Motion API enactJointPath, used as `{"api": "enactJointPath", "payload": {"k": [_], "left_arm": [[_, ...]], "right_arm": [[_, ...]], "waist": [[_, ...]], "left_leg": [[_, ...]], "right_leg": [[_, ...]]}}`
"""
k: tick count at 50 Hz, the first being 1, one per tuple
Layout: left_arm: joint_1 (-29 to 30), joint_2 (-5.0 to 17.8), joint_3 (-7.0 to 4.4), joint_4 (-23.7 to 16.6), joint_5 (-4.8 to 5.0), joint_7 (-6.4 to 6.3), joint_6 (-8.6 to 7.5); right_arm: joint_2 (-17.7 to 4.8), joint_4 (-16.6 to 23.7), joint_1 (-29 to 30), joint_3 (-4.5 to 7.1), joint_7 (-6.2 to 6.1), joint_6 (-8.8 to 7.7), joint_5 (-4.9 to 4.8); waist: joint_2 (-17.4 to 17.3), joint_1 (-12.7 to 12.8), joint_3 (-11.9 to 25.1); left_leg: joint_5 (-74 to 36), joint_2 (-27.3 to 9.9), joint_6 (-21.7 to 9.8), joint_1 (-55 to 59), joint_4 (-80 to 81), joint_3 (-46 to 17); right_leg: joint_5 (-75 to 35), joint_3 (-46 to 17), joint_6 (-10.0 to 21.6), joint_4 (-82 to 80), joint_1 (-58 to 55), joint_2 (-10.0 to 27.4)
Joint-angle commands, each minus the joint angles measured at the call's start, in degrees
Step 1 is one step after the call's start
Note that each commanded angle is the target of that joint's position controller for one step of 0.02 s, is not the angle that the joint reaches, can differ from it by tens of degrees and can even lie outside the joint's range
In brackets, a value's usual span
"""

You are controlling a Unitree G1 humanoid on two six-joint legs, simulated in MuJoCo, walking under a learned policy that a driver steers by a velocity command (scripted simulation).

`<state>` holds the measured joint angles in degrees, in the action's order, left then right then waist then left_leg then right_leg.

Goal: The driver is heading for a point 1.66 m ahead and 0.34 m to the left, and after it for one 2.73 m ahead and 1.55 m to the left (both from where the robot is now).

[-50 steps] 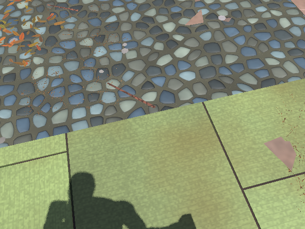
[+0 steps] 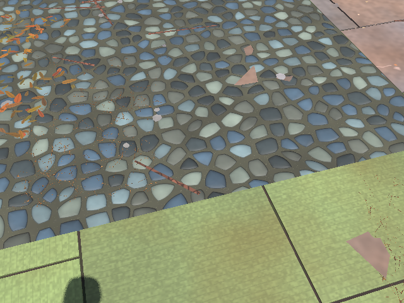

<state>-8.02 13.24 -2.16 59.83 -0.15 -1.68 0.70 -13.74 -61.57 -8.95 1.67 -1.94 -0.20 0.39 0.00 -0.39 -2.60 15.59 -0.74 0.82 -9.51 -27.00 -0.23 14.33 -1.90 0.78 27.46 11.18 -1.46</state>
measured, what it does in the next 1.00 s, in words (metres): stands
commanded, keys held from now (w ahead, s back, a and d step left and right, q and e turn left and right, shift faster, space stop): no key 0.88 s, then w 0.12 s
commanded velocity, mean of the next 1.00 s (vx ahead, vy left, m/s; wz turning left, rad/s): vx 0.01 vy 0.00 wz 0.00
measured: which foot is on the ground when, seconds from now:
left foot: down 0.00-1.00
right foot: down 0.00-1.00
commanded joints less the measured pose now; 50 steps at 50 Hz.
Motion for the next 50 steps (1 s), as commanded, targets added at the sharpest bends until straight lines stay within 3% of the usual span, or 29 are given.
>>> {"api": "enactJointPath", "payload": {"k": [1,19,44,45,46,48,50], "left_arm": [[0.27,6.31,-0.94,-1.08,0.00,-0.20,-0.52],[-2.23,5.14,-0.09,2.48,0.11,-0.40,-0.60],[-6.57,3.41,0.55,3.53,0.25,-0.76,-0.69],[-7.72,2.71,0.72,4.12,0.22,-0.79,-0.64],[-8.05,3.09,0.53,4.23,0.52,-0.92,-0.54],[-7.90,4.26,0.01,3.49,0.96,-1.06,-0.86],[-7.47,3.24,0.11,2.47,1.25,-0.67,-2.41]], "right_arm": [[-6.18,1.30,-0.85,0.89,-0.28,-0.42,0.01],[-4.42,-0.57,-5.90,0.09,-0.58,-0.62,-0.06],[-2.35,-0.81,-10.83,-0.25,-0.67,-0.73,-0.27],[-1.64,-1.43,-12.02,-0.39,-0.71,-0.66,-0.25],[-2.04,-1.57,-12.39,-0.17,-0.86,-0.52,-0.57],[-3.55,-0.54,-11.78,0.40,-1.14,-0.65,-1.03],[-3.68,0.03,-13.02,0.63,-0.86,-1.89,-1.52]], "waist": [[-0.09,0.04,1.83],[0.03,0.32,0.63],[-0.18,0.41,-0.17],[-0.20,0.41,1.23],[-0.25,0.41,0.33],[-0.72,0.37,-4.03],[-1.65,-0.20,-6.46]], "left_leg": [[-7.36,-1.37,-0.97,-1.79,4.45,-1.02],[-5.29,-0.79,-1.09,-3.05,4.77,-0.68],[-5.88,-0.47,-1.58,-3.82,4.51,-0.72],[-0.44,0.09,-1.71,-3.25,4.76,-0.15],[8.15,0.91,-2.33,-4.24,4.28,0.31],[24.15,0.21,-4.66,-8.52,4.12,-1.64],[27.29,-2.75,-7.07,-9.33,5.25,-6.15]], "right_leg": [[-9.18,-2.35,1.51,-4.45,-1.10,2.72],[-6.41,-1.74,1.25,-5.06,0.25,2.35],[-7.11,-1.02,0.84,-4.34,0.97,2.09],[-1.48,-0.41,0.91,-4.55,0.38,1.50],[7.68,0.30,1.39,-3.88,1.59,0.51],[24.04,-0.20,3.16,-2.60,7.20,0.34],[24.58,-1.69,4.27,-1.04,10.78,1.73]]}}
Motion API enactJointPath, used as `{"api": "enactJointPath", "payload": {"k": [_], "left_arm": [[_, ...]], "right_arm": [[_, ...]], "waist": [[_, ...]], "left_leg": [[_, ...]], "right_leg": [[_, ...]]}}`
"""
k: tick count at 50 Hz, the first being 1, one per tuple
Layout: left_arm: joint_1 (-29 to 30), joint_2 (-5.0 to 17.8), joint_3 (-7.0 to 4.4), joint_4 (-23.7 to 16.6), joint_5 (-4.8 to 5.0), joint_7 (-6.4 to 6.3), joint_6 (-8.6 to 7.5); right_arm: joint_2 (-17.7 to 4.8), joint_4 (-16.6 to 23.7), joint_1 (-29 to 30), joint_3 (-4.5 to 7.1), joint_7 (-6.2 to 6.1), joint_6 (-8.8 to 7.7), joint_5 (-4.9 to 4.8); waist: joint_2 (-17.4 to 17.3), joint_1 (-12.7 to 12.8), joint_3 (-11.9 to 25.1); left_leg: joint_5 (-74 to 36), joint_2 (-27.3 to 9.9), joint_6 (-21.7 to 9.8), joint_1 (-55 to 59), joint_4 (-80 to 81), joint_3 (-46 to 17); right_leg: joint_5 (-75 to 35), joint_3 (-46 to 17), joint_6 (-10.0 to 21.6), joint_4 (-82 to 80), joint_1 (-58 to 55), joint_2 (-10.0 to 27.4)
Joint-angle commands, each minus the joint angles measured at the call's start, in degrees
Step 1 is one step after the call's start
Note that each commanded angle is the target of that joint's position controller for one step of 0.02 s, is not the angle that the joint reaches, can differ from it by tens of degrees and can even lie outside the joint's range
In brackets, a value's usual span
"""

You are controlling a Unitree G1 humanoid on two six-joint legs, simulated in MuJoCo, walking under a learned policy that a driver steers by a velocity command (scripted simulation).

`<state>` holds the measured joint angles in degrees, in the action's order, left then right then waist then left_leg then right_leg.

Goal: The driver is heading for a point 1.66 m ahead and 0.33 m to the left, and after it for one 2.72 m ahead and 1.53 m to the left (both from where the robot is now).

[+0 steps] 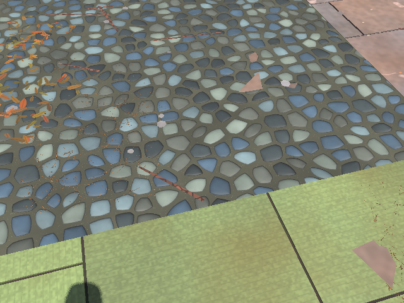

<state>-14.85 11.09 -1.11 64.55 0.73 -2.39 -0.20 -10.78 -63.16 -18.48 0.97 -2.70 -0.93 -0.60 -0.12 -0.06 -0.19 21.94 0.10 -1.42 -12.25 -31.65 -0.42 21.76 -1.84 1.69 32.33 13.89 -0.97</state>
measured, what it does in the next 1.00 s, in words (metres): walks ahead: left foot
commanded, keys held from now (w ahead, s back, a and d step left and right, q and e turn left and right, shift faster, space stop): w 1.00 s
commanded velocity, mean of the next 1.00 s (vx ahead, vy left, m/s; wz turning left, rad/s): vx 0.43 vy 0.00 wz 0.00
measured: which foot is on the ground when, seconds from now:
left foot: down 0.00-0.18, up 0.20-0.58, down 0.60-1.00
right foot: down 0.00-0.62, up 0.64-1.00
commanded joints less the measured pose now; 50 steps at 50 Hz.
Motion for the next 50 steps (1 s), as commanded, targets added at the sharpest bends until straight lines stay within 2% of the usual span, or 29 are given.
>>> {"api": "enactJointPath", "payload": {"k": [1,4,5,6,8,9,10,11,12,13,14,16,18,21,23,25,27,29,30,31,32,33,34,35,37,38,40,44,50], "left_arm": [[-0.08,4.84,-0.91,-2.74,0.47,0.40,-2.42],[2.78,2.12,-0.41,-5.01,0.86,1.68,-4.68],[3.04,2.66,-0.53,-5.30,0.88,1.95,-5.15],[1.19,2.30,-0.50,-4.94,1.06,2.16,-5.52],[-8.03,3.32,-1.26,-1.47,1.29,2.11,-5.86],[-15.76,7.11,-2.58,0.88,0.96,1.86,-5.85],[-24.48,14.90,-4.74,2.48,1.14,2.26,-5.98],[-23.75,11.90,-3.56,1.72,-0.08,2.60,-6.57],[-19.34,8.37,-2.53,0.22,-0.49,2.58,-6.98],[-16.14,7.09,-2.02,-1.18,-0.47,2.83,-7.05],[-14.44,6.68,-1.61,-1.80,-0.31,3.11,-6.79],[-14.96,3.97,-0.50,-1.90,-0.51,2.94,-5.66],[-15.01,4.71,-0.31,-2.54,-0.82,2.11,-4.89],[-13.20,7.82,-0.59,-4.39,-1.01,0.93,-4.75],[-15.59,9.79,-1.23,-3.91,-0.34,0.67,-5.10],[-16.23,9.89,-1.65,-3.50,0.46,0.65,-5.25],[-15.36,10.57,-2.14,-3.73,0.21,0.71,-4.90],[-13.80,11.12,-2.53,-4.32,-0.73,0.80,-3.72],[-12.70,10.58,-2.19,-5.30,-1.11,1.03,-3.46],[-18.83,3.68,-0.41,-6.52,-1.63,1.85,-4.12],[-20.36,0.86,0.54,-5.31,-0.32,2.53,-5.85],[-14.22,6.53,-1.07,-7.40,1.40,2.83,-7.25],[-8.18,8.69,-1.53,-9.45,2.27,2.64,-7.81],[-5.59,8.58,-1.83,-10.03,1.84,2.08,-7.71],[-7.94,6.70,-2.42,-9.56,0.66,1.34,-5.94],[-8.87,5.46,-2.38,-9.40,0.60,1.17,-5.21],[-6.45,5.58,-2.68,-10.64,0.28,0.92,-4.42],[3.92,6.64,-3.17,-14.33,-0.60,1.15,-4.75],[16.14,5.18,-2.11,-17.82,0.22,2.83,-5.58]], "right_arm": [[-7.07,1.46,-5.16,1.61,0.17,-1.89,-0.76],[-10.80,1.03,-9.08,3.04,0.92,-3.04,-1.05],[-10.63,1.93,-7.62,3.07,1.01,-3.18,-0.90],[-10.73,2.99,-5.23,3.04,1.16,-3.27,-0.93],[-9.90,5.91,1.68,2.78,1.51,-3.08,-1.52],[-8.18,7.77,5.43,2.34,1.62,-3.53,-1.51],[-4.87,10.15,5.92,1.60,1.61,-4.91,-1.08],[-5.89,10.40,6.13,1.78,1.72,-5.96,-1.28],[-6.30,10.05,5.03,1.92,2.42,-6.53,-2.01],[-5.90,9.67,4.72,1.83,2.97,-6.80,-2.12],[-6.54,10.14,6.12,2.22,3.19,-7.01,-1.74],[-6.50,11.03,8.25,2.75,3.73,-6.65,-1.16],[-4.42,12.15,10.37,2.15,4.35,-5.85,-0.93],[-2.47,16.53,20.58,0.75,4.43,-5.49,-0.61],[-3.83,18.20,23.74,0.74,4.63,-5.23,-0.98],[-5.61,19.46,25.33,1.01,4.97,-5.19,-1.33],[-7.94,19.61,23.16,2.00,5.24,-5.47,-1.18],[-11.48,16.13,10.40,4.09,4.87,-5.25,-1.36],[-13.74,13.50,0.92,5.21,4.37,-4.84,-1.44],[-19.28,11.85,-7.39,6.48,3.95,-4.53,0.40],[-16.72,11.03,-8.09,5.48,4.29,-4.32,0.48],[-13.13,11.46,-2.40,4.33,4.51,-4.68,-0.09],[-10.65,12.71,3.45,3.59,4.52,-4.97,-0.18],[-9.17,13.19,7.82,3.03,4.92,-5.49,0.35],[-6.99,12.72,10.60,2.39,5.43,-6.07,1.20],[-6.87,12.04,9.81,2.37,5.47,-6.12,1.03],[-8.39,10.77,7.53,2.59,4.90,-6.29,0.88],[-10.80,9.51,2.58,3.06,3.06,-5.81,0.80],[-11.94,7.42,-4.60,3.25,2.30,-4.83,-0.27]], "waist": [[-2.59,-1.24,-8.70],[-10.14,-2.10,-8.02],[-9.26,-1.38,-8.66],[-9.30,0.39,-8.94],[-7.10,5.47,-8.53],[0.54,8.33,-6.77],[17.20,10.04,-2.79],[13.76,8.46,-2.38],[7.54,5.54,-4.71],[4.89,4.06,-4.56],[2.96,3.21,-5.54],[4.03,2.65,-5.22],[4.20,2.19,-5.71],[4.16,3.39,-8.53],[5.70,3.66,-8.85],[5.69,2.85,-9.39],[6.33,0.28,-6.15],[8.24,-6.45,3.02],[7.64,-10.75,8.46],[-5.44,-8.58,18.99],[-14.05,-7.42,26.16],[-10.61,-6.64,15.67],[-6.21,-5.03,7.78],[-1.10,-2.64,3.24],[-3.05,1.45,1.38],[-3.63,2.09,0.69],[-3.54,2.43,-1.56],[-1.97,0.17,-3.33],[-2.10,-4.14,-4.55]], "left_leg": [[21.10,-5.63,-6.24,-4.67,10.93,-9.09],[24.36,-16.77,-12.44,0.70,20.11,-26.16],[22.53,-17.84,-12.82,-1.61,21.11,-27.39],[20.43,-17.26,-12.06,-3.99,20.35,-25.56],[11.11,-10.60,-7.38,-13.07,13.94,-14.80],[0.39,-4.84,-3.86,-20.62,0.60,-6.11],[-0.98,2.39,-0.18,-31.01,-20.42,3.67],[7.97,1.84,-0.58,-37.52,-33.14,-1.63],[5.32,-1.18,-2.03,-41.19,-39.97,-4.27],[0.74,-3.08,-3.02,-42.22,-41.49,-4.03],[-3.17,-4.71,-3.38,-43.64,-39.86,-2.98],[-7.20,-6.46,-2.87,-40.66,-35.82,-0.71],[-11.30,-6.38,-1.29,-37.62,-30.01,1.39],[-20.46,-3.72,0.37,-27.32,-11.82,4.38],[-23.08,-2.32,0.03,-22.49,-5.77,4.90],[-23.89,-2.08,-1.53,-22.12,-1.20,3.72],[-22.35,-0.48,-3.47,-17.90,0.84,3.78],[-19.04,2.95,-5.97,-2.55,-0.64,5.66],[-18.97,-0.17,-7.94,12.37,-1.25,2.32],[-10.16,-16.05,-15.96,35.25,0.14,-21.80],[-0.85,-23.81,-20.70,39.40,13.73,-45.64],[2.85,-21.08,-17.03,30.76,16.53,-40.89],[-0.59,-19.24,-14.66,20.00,17.61,-30.95],[-7.55,-17.10,-13.39,9.70,19.55,-23.54],[-12.26,-13.08,-11.83,-0.41,22.49,-14.88],[-12.78,-12.34,-12.22,-2.63,23.83,-12.92],[-14.11,-11.90,-13.16,-4.84,26.06,-10.09],[-17.63,-11.57,-12.52,-0.25,27.02,-7.52],[-19.47,-11.19,-10.39,6.79,25.20,-3.52]], "right_leg": [[14.61,-1.47,3.28,-3.60,9.93,1.32],[2.89,3.61,2.66,8.57,14.89,-0.11],[2.60,3.05,3.46,9.58,13.38,0.80],[3.42,3.28,4.35,6.70,10.07,0.99],[-0.98,3.00,4.97,-6.20,-6.96,0.37],[-0.83,-6.94,6.45,-10.77,-16.54,5.64],[-1.25,-28.17,12.58,-18.67,-27.01,17.32],[-5.11,-38.11,15.45,-20.31,-27.72,22.64],[-9.43,-32.89,14.44,-18.97,-26.94,22.27],[-12.46,-26.43,12.87,-19.05,-26.03,19.95],[-17.45,-21.23,11.47,-19.84,-25.35,18.52],[-25.70,-12.86,8.80,-21.21,-22.44,14.92],[-28.03,-8.30,8.69,-23.25,-17.80,13.00],[-25.88,-3.16,8.29,-27.15,-6.70,10.04],[-25.16,-3.07,8.57,-29.18,-6.66,11.54],[-28.07,-2.51,7.94,-28.15,-11.47,13.37],[-43.09,-1.45,6.43,-22.38,-17.33,14.65],[-61.93,0.93,4.47,-6.42,-18.89,13.32],[-56.89,1.73,2.81,6.80,-10.28,11.30],[-30.22,2.89,0.04,30.44,10.74,3.23],[8.54,-4.09,-0.56,45.25,20.12,-3.43],[7.04,-6.66,1.06,50.12,26.16,0.51],[2.08,-4.47,2.01,48.94,26.82,3.64],[-2.63,-3.26,2.12,45.04,23.97,6.42],[-6.12,-3.47,2.20,39.31,16.71,9.40],[-6.10,-3.04,2.01,37.39,15.69,9.78],[-8.55,-2.14,0.97,33.21,18.09,10.46],[-21.40,-1.53,-1.05,18.91,26.26,10.80],[-28.92,1.69,-1.33,1.66,23.78,6.99]]}}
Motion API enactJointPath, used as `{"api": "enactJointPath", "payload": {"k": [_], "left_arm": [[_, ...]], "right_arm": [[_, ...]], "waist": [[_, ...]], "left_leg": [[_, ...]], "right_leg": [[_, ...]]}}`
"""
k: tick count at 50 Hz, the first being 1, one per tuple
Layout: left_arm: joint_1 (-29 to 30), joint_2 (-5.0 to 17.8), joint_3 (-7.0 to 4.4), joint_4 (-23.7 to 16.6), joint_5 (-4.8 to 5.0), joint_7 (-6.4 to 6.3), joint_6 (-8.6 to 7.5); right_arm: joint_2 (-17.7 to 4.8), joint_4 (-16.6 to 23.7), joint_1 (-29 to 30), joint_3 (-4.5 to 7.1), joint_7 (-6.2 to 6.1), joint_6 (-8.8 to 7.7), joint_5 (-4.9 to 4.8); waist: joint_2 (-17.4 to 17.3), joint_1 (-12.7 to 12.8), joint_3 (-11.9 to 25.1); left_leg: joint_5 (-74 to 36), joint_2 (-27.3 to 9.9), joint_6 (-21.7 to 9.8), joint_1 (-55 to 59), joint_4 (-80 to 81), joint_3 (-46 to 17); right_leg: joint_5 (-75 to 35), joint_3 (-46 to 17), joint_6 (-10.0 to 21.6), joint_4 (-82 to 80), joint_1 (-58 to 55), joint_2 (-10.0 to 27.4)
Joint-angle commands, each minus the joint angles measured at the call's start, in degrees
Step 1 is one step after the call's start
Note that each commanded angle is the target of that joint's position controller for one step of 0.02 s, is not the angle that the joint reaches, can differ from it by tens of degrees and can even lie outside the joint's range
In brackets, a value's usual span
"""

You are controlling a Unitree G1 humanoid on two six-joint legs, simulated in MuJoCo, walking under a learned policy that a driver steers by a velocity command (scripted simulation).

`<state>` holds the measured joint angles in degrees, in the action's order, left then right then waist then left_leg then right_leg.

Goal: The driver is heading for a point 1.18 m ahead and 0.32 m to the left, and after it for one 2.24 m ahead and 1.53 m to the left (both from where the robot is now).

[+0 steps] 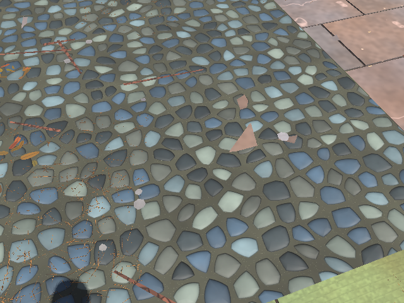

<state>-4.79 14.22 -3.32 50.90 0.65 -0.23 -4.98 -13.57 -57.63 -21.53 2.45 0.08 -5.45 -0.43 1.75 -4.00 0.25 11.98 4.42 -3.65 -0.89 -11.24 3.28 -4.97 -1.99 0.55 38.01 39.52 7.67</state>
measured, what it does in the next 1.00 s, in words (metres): walks ahead, turning left: right foot, then left foot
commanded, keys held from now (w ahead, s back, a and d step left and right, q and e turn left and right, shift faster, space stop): w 0.22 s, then w+q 0.78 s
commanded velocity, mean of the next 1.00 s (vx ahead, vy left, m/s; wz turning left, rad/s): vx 0.50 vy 0.00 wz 0.33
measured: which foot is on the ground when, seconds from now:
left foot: down 0.00-0.18, up 0.20-0.68, down 0.70-1.00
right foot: up 0.00-0.14, down 0.16-0.72, up 0.74-1.00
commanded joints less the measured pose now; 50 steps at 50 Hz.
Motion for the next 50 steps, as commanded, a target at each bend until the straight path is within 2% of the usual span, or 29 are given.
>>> {"api": "enactJointPath", "payload": {"k": [1,3,5,6,7,8,9,10,11,12,13,15,17,21,24,29,32,34,35,36,37,38,39,40,41,42,44,47,50], "left_arm": [[7.62,2.19,0.21,-4.88,0.43,1.06,-0.93],[9.49,2.83,0.24,-6.23,0.58,1.83,-1.29],[7.61,4.38,-0.21,-6.44,0.70,2.33,-1.67],[3.92,5.84,-0.90,-5.68,0.68,2.36,-1.85],[-4.51,8.19,-2.26,-3.10,0.58,2.14,-1.91],[-16.02,12.37,-3.69,-0.35,-0.08,1.64,-1.89],[-23.18,17.79,-5.15,1.55,-0.53,1.60,-1.36],[-23.00,12.75,-3.50,1.39,-0.36,1.65,-1.23],[-17.59,9.83,-2.46,0.59,-0.05,1.54,-1.28],[-11.99,7.86,-1.79,-0.93,-0.23,1.40,-1.21],[-8.35,5.87,-1.23,-1.36,-0.63,1.60,-1.31],[-6.23,3.90,-0.79,-0.72,-1.30,1.89,-1.90],[-7.70,5.06,-1.20,0.60,-1.52,1.57,-2.37],[-9.69,6.50,-1.64,1.76,-1.79,0.18,-2.37],[-10.11,7.17,-1.63,1.73,-1.43,-0.60,-2.18],[-15.47,8.38,-2.18,3.62,-0.45,-1.23,-0.50],[-13.84,10.26,-2.83,2.81,0.00,-1.64,0.90],[-12.07,11.85,-3.22,1.80,0.03,-2.10,1.85],[-11.31,11.64,-2.96,1.15,0.14,-2.19,1.97],[-12.91,8.50,-1.83,-0.56,-1.46,-1.95,1.21],[-16.63,1.95,0.29,-3.12,-1.21,-0.71,-1.12],[-9.66,7.39,-0.85,-4.27,1.07,0.26,-3.54],[-5.81,8.09,-0.99,-5.65,2.32,0.57,-4.50],[-5.17,7.49,-0.99,-5.30,1.39,0.15,-4.67],[-5.20,8.32,-1.70,-4.92,-0.11,-0.33,-4.12],[-6.29,8.34,-1.99,-5.02,-0.52,-0.33,-3.22],[-6.76,7.00,-2.02,-5.74,-1.10,-0.47,-1.86],[-0.81,5.74,-1.62,-8.21,-1.65,-0.79,-1.16],[5.30,4.22,-0.92,-10.15,-1.29,-0.24,-1.55]], "right_arm": [[-9.20,1.41,-2.63,1.84,-0.50,0.03,-0.51],[-9.52,0.74,-3.76,2.14,-0.64,0.73,-0.57],[-10.31,0.76,-3.03,2.54,-0.79,1.36,-0.63],[-10.79,1.16,-1.67,2.66,-0.80,1.64,-0.59],[-9.97,1.60,-0.58,2.31,-0.76,1.95,-0.45],[-8.02,2.98,-0.37,1.34,-0.75,1.88,0.28],[-1.05,3.49,-7.25,-0.74,-0.05,0.61,0.41],[-3.97,2.78,-5.28,-0.14,0.19,-0.94,-0.45],[-8.55,4.67,0.22,1.14,0.42,-1.84,-2.11],[-8.69,5.36,3.46,1.15,0.15,-1.99,-2.50],[-8.03,5.38,5.12,1.46,-0.25,-1.56,-1.84],[-5.58,4.50,2.53,1.75,-0.58,0.49,-1.53],[-3.93,4.48,2.03,1.77,-0.74,1.78,-1.59],[-4.22,7.00,7.98,2.31,-0.54,1.95,-0.93],[-3.21,8.98,13.57,1.86,0.48,1.60,-0.59],[-2.18,13.64,21.79,1.07,2.30,1.67,-0.61],[-3.81,15.85,21.28,1.76,3.47,1.77,-0.86],[-7.34,14.81,12.36,3.67,3.61,2.03,-1.09],[-10.91,12.66,3.14,5.63,2.95,2.16,-1.21],[-16.71,11.41,-3.66,7.25,1.49,2.71,-1.12],[-18.96,13.08,-1.19,7.10,1.67,2.14,-1.06],[-14.14,13.16,-2.62,5.68,1.81,1.88,-0.45],[-11.26,13.27,-0.37,5.00,1.63,1.40,-0.30],[-9.68,14.18,4.02,4.47,1.74,1.02,-0.47],[-7.79,15.17,7.54,3.90,1.62,0.89,-0.32],[-7.26,16.04,9.05,3.58,1.40,0.90,0.11],[-8.46,16.31,8.69,3.81,0.83,0.79,-0.19],[-10.79,16.10,5.94,4.44,-0.38,0.87,-0.49],[-10.74,15.86,3.75,4.47,-0.91,1.52,-0.84]], "waist": [[-3.96,-0.63,-5.41],[-4.29,-0.54,-5.65],[-5.62,1.37,-4.20],[-6.61,3.81,-1.80],[-6.28,8.09,3.30],[-3.35,12.26,11.94],[10.78,10.29,20.80],[10.61,11.17,22.88],[8.29,10.17,13.92],[3.91,8.47,8.48],[1.01,6.83,4.31],[3.40,3.73,1.74],[3.00,2.91,-0.08],[1.45,3.66,-2.23],[1.28,5.18,-3.57],[-0.09,8.03,-6.34],[1.90,5.76,-4.33],[3.77,0.22,1.87],[2.10,-4.59,6.83],[-8.51,-5.07,12.60],[-17.88,0.72,19.98],[-10.22,-3.07,19.43],[-7.77,-2.53,12.21],[-1.11,0.54,6.94],[-0.58,2.63,4.76],[-1.63,4.28,3.83],[-2.35,5.41,2.66],[-3.18,3.99,0.54],[-5.40,1.48,-0.09]], "left_leg": [[-10.01,-16.40,-8.15,-2.10,3.75,-7.37],[-12.08,-18.46,-7.69,2.54,1.14,-8.08],[-18.92,-19.71,-6.65,5.29,-2.42,-8.44],[-28.53,-19.08,-5.84,5.41,-6.85,-7.55],[-36.81,-16.26,-4.43,3.54,-16.61,-5.19],[-29.58,-13.12,-2.39,-6.68,-32.49,-2.59],[-2.54,-2.74,2.21,-31.52,-55.56,-0.51],[19.91,-2.03,1.35,-38.86,-63.42,-9.52],[16.89,-5.61,0.15,-43.81,-66.22,-9.80],[11.49,-8.86,-0.21,-42.66,-64.35,-8.28],[7.60,-10.78,-0.04,-40.30,-60.53,-7.73],[3.60,-12.91,0.22,-33.76,-56.18,-8.54],[0.84,-12.79,0.85,-34.23,-54.48,-8.95],[-10.40,-11.62,1.86,-40.45,-43.99,-10.66],[-17.97,-10.78,1.85,-38.33,-33.63,-6.68],[-14.57,-9.98,0.18,-42.58,-25.89,-3.04],[-6.09,-6.91,-2.29,-37.73,-24.65,1.13],[-1.92,-2.11,-4.89,-24.11,-24.49,4.28],[-5.29,-0.44,-7.16,-9.57,-20.62,2.78],[-6.96,-11.95,-11.15,7.59,-20.08,-15.56],[2.75,-24.03,-23.04,23.58,-9.32,-49.65],[3.84,-23.10,-19.84,23.73,-5.42,-48.26],[0.28,-21.13,-17.23,17.50,-5.85,-38.97],[-5.99,-18.53,-15.27,7.64,-5.48,-31.92],[-11.29,-16.54,-14.09,0.38,-4.75,-27.01],[-13.95,-15.27,-13.92,-4.40,-3.40,-25.08],[-17.87,-14.09,-14.24,-9.09,-1.77,-22.47],[-19.93,-11.85,-13.03,-12.00,-1.00,-18.69],[-15.15,-8.82,-9.95,-13.54,-2.30,-16.35]], "right_leg": [[-0.90,1.80,0.08,-5.42,-1.00,-1.94],[3.12,1.55,1.22,-7.69,-0.18,-2.42],[7.79,2.31,2.77,-9.40,-4.14,-3.70],[9.40,3.82,3.83,-10.16,-10.27,-5.48],[8.80,5.31,5.49,-11.10,-21.76,-7.36],[7.49,-1.99,9.11,-8.54,-40.01,-0.64],[18.14,-28.96,18.46,-12.43,-63.15,13.65],[21.83,-40.34,18.35,-19.99,-64.21,15.22],[21.76,-31.51,15.10,-20.62,-57.02,13.35],[17.20,-22.94,13.31,-21.95,-47.80,11.61],[13.79,-16.99,12.22,-24.46,-39.63,9.45],[11.25,-9.47,10.69,-28.30,-31.20,6.52],[7.13,-4.50,11.10,-30.43,-28.61,6.04],[1.62,2.25,10.30,-31.70,-31.22,5.71],[1.71,7.38,8.76,-32.75,-31.74,4.70],[-2.97,10.57,8.10,-29.24,-43.16,8.28],[-22.35,12.89,6.48,-21.63,-46.95,9.49],[-38.76,14.53,4.82,-7.28,-45.71,8.35],[-34.37,15.56,2.74,5.89,-39.20,5.77],[-4.94,15.57,0.25,25.05,-23.02,1.74],[37.97,4.69,-2.36,43.48,-1.25,-11.25],[36.21,-4.32,-0.39,45.42,5.35,-8.12],[31.59,-3.50,1.12,42.76,7.85,-5.60],[27.30,-3.15,1.25,37.01,5.06,-2.88],[25.22,-2.88,0.78,32.03,0.81,-1.20],[24.03,-3.08,0.25,29.97,-2.82,-0.33],[22.55,-2.09,-1.56,24.82,-4.64,-0.27],[13.50,-0.76,-3.87,13.41,-3.14,-1.81],[2.32,-0.16,-3.88,-0.29,-6.77,-4.89]]}}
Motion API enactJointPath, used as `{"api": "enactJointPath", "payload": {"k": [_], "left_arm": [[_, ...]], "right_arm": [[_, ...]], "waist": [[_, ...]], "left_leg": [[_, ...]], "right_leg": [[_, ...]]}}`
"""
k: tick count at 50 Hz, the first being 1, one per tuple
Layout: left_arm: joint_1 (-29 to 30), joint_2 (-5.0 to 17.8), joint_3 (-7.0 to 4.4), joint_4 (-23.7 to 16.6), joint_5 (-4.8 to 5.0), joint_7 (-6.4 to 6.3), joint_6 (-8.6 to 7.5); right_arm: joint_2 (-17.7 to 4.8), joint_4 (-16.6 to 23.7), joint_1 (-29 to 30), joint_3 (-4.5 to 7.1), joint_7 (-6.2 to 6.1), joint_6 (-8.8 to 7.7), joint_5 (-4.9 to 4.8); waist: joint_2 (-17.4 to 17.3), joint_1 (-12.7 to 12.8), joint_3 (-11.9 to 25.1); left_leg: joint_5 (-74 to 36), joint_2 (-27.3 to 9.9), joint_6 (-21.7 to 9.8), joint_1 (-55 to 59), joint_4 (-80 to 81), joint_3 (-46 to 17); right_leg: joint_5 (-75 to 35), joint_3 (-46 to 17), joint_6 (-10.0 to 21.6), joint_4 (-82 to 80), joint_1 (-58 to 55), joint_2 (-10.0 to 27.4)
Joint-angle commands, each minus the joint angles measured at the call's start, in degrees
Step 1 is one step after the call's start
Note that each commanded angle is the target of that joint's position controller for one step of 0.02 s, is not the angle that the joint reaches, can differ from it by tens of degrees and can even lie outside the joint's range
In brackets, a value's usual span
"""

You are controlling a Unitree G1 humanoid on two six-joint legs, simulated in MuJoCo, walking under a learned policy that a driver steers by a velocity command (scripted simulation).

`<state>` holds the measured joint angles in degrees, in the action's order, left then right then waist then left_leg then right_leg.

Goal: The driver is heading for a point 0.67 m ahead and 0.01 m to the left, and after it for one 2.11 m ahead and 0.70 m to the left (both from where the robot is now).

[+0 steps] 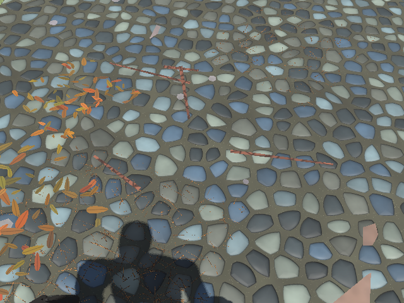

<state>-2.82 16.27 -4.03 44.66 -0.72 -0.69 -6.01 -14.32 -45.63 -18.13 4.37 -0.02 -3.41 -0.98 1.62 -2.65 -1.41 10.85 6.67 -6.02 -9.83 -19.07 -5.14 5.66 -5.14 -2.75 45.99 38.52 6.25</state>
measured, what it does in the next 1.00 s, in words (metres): walks ahead: right foot, then left foot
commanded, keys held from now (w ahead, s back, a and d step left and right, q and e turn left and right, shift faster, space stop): w+q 0.10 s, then w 0.66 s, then no key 0.24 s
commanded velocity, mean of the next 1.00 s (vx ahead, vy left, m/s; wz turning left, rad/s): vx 0.45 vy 0.00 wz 0.19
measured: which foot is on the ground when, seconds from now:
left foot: down 0.00-0.22, up 0.24-0.68, down 0.70-1.00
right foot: up 0.00-0.18, down 0.20-0.70, up 0.72-1.00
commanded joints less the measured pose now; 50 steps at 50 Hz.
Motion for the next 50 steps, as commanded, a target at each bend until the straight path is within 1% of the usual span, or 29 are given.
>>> {"api": "enactJointPath", "payload": {"k": [1,4,7,9,10,11,12,13,14,15,16,17,19,22,26,31,33,34,35,36,37,38,39,40,41,43,45,48,50], "left_arm": [[5.01,2.08,-0.08,-4.57,0.38,0.48,-0.68],[8.14,3.52,-0.30,-6.50,1.08,1.18,-1.23],[6.39,5.51,-0.82,-6.62,1.12,2.02,-2.22],[-1.12,7.08,-1.70,-4.67,0.52,1.96,-2.89],[-8.77,9.30,-2.42,-3.57,-0.44,1.70,-3.12],[-17.65,14.00,-3.75,-2.12,-1.16,1.47,-2.77],[-21.44,12.68,-3.79,0.67,0.52,2.12,-2.01],[-18.49,8.06,-2.45,-0.40,1.69,2.13,-1.73],[-14.53,6.12,-1.69,-1.31,1.25,1.95,-1.09],[-11.64,5.17,-1.12,-1.47,0.58,2.01,-0.69],[-10.05,4.08,-0.62,-1.51,0.15,1.98,-0.72],[-9.54,3.67,-0.38,-1.35,-0.02,2.02,-0.79],[-10.53,4.47,-0.55,-0.48,0.54,2.03,-1.06],[-12.32,7.18,-1.26,0.62,1.03,1.54,-0.91],[-15.61,8.38,-1.36,2.04,1.83,1.22,-0.02],[-19.83,9.32,-1.42,4.29,2.30,1.12,1.37],[-18.99,10.43,-1.69,4.53,2.37,0.84,2.03],[-18.16,10.35,-1.57,4.43,2.49,0.68,2.26],[-18.01,8.79,-0.91,3.98,2.01,0.53,2.26],[-18.61,4.80,0.56,1.91,0.55,0.40,1.75],[-23.64,1.18,1.77,1.67,1.10,0.68,0.45],[-19.86,7.07,0.34,1.75,2.35,1.07,-0.24],[-15.50,8.41,-0.02,0.55,2.74,1.26,-0.57],[-13.65,7.60,0.01,0.61,1.96,0.94,-0.44],[-13.41,7.30,-0.28,0.69,1.09,0.75,0.12],[-16.26,4.79,-0.01,1.57,1.04,0.58,1.73],[-15.96,3.35,0.31,1.33,0.65,0.23,2.70],[-11.26,1.86,1.12,0.27,0.19,0.34,2.88],[-7.84,2.32,1.14,-0.33,0.40,0.63,2.86]], "right_arm": [[-9.99,3.70,-0.43,2.56,-0.83,-0.38,-0.31],[-9.73,2.93,-2.81,2.52,-0.88,0.01,-0.63],[-9.28,2.81,-3.25,2.43,-1.38,0.48,-0.27],[-8.09,3.11,-2.34,1.94,-1.33,0.60,0.01],[-5.94,4.01,-1.46,0.98,-0.98,0.37,0.55],[-3.00,4.38,-8.31,0.03,-0.96,-0.18,0.16],[-3.78,3.69,-11.98,-0.34,-0.90,-0.62,-1.03],[-8.91,3.94,-6.82,0.71,-0.79,-0.77,-1.50],[-9.61,5.34,-0.55,0.79,-0.72,-0.73,-1.02],[-8.83,6.41,3.04,0.71,-0.59,-0.86,-0.02],[-8.17,6.64,3.46,0.90,-0.47,-0.85,0.56],[-7.05,6.42,2.36,0.78,-0.32,-0.76,0.41],[-5.02,6.24,1.66,0.29,-0.23,-0.56,0.34],[-3.76,8.04,6.78,-0.51,-0.20,-0.81,0.83],[-2.84,9.52,13.97,-1.15,0.52,-1.34,0.37],[-4.11,12.11,20.17,-0.96,1.81,-1.85,-0.33],[-5.74,11.78,17.45,-0.29,2.06,-2.14,-0.20],[-7.31,10.19,12.05,0.63,1.86,-2.17,0.14],[-10.31,7.75,3.19,2.02,1.34,-2.10,0.53],[-15.13,6.39,-6.51,3.15,0.66,-1.73,1.62],[-16.90,5.47,-7.83,3.26,1.09,-1.43,1.25],[-11.79,5.65,-6.45,1.88,1.20,-1.36,0.50],[-10.18,6.27,-2.03,1.11,1.14,-1.39,0.48],[-9.00,6.82,2.20,0.65,1.30,-1.37,1.07],[-7.56,7.09,4.96,0.24,1.60,-1.47,1.50],[-6.64,6.38,6.79,0.03,1.76,-2.03,1.74],[-7.55,5.19,7.55,0.24,1.34,-2.41,1.74],[-8.61,3.73,7.70,0.41,0.35,-1.65,1.59],[-9.23,2.20,5.55,0.43,0.07,-1.13,1.51]], "waist": [[-5.88,-0.64,1.42],[-6.91,-1.79,1.25],[-8.45,-0.62,1.86],[-9.33,3.28,4.79],[-7.38,6.94,11.41],[4.58,6.73,20.77],[16.86,6.49,22.69],[8.91,7.66,13.80],[3.64,7.56,7.39],[0.86,6.18,2.56],[1.51,4.40,1.36],[2.77,3.25,1.26],[3.89,2.68,1.75],[2.45,3.71,1.29],[2.52,6.34,0.34],[3.34,7.54,-1.34],[4.06,4.88,0.17],[3.54,1.64,3.36],[2.20,-2.24,9.38],[-6.65,-4.84,18.22],[-19.70,-2.09,23.24],[-13.22,-3.45,17.82],[-10.40,-2.40,10.21],[-5.88,-0.33,7.01],[-5.14,1.59,4.95],[-6.13,4.55,5.51],[-6.29,5.69,5.40],[-6.48,4.65,5.44],[-6.43,2.89,6.01]], "left_leg": [[-12.17,-10.98,-6.90,-4.84,5.26,-8.34],[-8.97,-12.74,-6.18,-1.37,2.34,-12.39],[-9.82,-15.51,-5.41,4.60,-2.55,-16.51],[-19.39,-13.44,-3.67,5.33,-9.15,-15.62],[-18.90,-10.61,-1.84,0.83,-20.51,-12.74],[-4.13,-3.31,2.52,-16.37,-40.30,-6.44],[22.32,-1.08,4.18,-29.70,-52.34,-4.89],[19.65,-4.44,3.93,-35.29,-56.86,-7.00],[14.91,-6.85,3.75,-35.59,-56.78,-4.50],[11.62,-8.69,3.62,-34.28,-53.30,-2.85],[9.09,-10.85,3.50,-31.71,-49.44,-2.37],[7.92,-11.86,3.56,-28.87,-47.06,-1.59],[6.43,-12.58,4.16,-27.59,-42.90,0.27],[-0.82,-13.48,5.41,-28.82,-32.63,1.68],[-11.65,-11.49,6.00,-24.48,-18.93,4.04],[-8.88,-9.68,4.32,-23.66,-11.86,4.73],[-5.91,-8.28,2.61,-18.13,-9.20,5.78],[-6.43,-6.82,1.25,-9.78,-7.12,7.18],[-7.86,-8.52,-0.83,3.90,-8.12,5.49],[-7.95,-21.77,-5.98,22.33,-9.09,-11.31],[1.00,-30.04,-12.98,32.45,-1.77,-34.20],[7.17,-27.98,-11.12,29.13,0.17,-32.28],[-2.01,-26.17,-9.21,20.90,0.80,-23.33],[-14.23,-23.69,-8.20,13.34,1.25,-16.99],[-25.52,-21.88,-7.84,7.58,1.84,-12.06],[-36.22,-20.13,-7.81,1.09,3.46,-6.32],[-42.12,-19.14,-8.29,-1.88,4.36,-1.95],[-41.49,-16.65,-6.62,-3.57,4.50,3.26],[-38.84,-16.61,-5.94,-1.93,4.31,3.52]], "right_leg": [[-10.66,3.30,-0.45,-11.35,-7.20,-4.42],[-10.76,2.10,0.36,-16.12,-8.37,-5.67],[-5.51,1.58,2.33,-18.82,-9.92,-5.61],[-4.45,3.68,5.24,-21.84,-20.15,-6.50],[-5.21,-0.90,8.69,-19.44,-33.25,-0.99],[-1.29,-20.24,17.14,-18.96,-55.02,11.05],[13.08,-39.94,21.58,-27.01,-60.97,17.67],[23.09,-36.66,18.99,-29.13,-54.79,15.72],[21.36,-28.21,16.64,-29.95,-46.62,13.29],[15.28,-22.42,16.03,-31.82,-38.39,10.87],[10.19,-18.53,15.40,-33.03,-33.95,8.94],[6.56,-15.52,14.97,-34.21,-31.16,7.25],[0.61,-11.25,15.78,-35.99,-29.47,6.21],[-5.90,-6.58,16.30,-37.78,-29.85,6.11],[-7.33,-0.86,14.20,-37.63,-30.05,4.01],[-8.28,-2.05,13.02,-34.30,-36.82,7.56],[-15.90,-1.69,11.75,-30.06,-38.68,8.15],[-24.35,0.47,10.51,-23.73,-37.95,6.35],[-25.34,3.04,8.66,-12.71,-32.85,3.49],[-7.66,6.61,5.62,7.33,-17.57,-1.32],[27.63,2.90,3.93,21.43,-0.66,-8.65],[27.03,-0.96,4.28,27.01,6.00,-5.07],[21.86,0.70,4.45,26.39,7.11,-2.89],[17.94,1.85,3.80,23.93,4.06,-1.10],[16.41,2.06,2.96,21.21,0.93,-0.03],[14.69,2.28,1.67,17.65,-5.96,0.41],[10.91,2.93,0.52,12.39,-7.96,-0.23],[0.98,4.01,0.57,-0.13,-11.57,-1.05],[-4.62,4.30,0.88,-6.02,-13.58,-2.28]]}}
Keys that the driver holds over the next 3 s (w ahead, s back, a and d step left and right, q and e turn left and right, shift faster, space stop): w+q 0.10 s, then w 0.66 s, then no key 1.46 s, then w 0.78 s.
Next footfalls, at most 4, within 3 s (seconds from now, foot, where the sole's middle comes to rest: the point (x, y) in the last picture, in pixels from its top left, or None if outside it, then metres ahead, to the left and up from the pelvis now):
0.20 right None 0.31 -0.14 -0.78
0.70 left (146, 281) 0.54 0.16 -0.78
1.14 right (205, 229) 0.73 -0.04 -0.78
2.98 left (128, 160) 1.05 0.26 -0.78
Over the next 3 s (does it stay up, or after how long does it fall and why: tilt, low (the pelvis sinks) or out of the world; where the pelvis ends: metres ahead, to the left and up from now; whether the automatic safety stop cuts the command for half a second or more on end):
stays up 0.89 0.12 -0.03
